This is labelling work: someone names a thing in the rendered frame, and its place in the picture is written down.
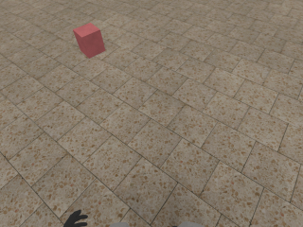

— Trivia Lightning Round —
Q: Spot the carton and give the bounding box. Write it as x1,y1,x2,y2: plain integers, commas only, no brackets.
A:
73,23,106,59

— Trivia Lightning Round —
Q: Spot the robot left hand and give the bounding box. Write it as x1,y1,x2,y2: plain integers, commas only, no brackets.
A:
63,210,88,227

